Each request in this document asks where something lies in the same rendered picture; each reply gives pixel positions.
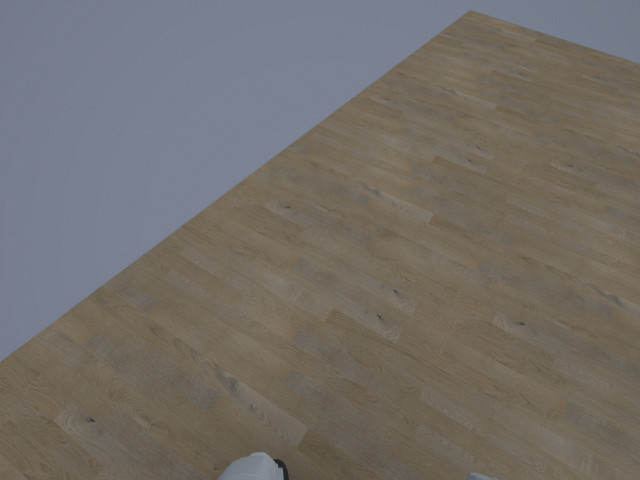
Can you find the left robot shin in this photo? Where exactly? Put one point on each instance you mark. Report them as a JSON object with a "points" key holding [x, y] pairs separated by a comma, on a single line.
{"points": [[262, 454]]}

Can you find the robot left thigh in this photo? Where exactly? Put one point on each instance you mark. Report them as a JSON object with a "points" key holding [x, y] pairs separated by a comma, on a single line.
{"points": [[252, 468]]}

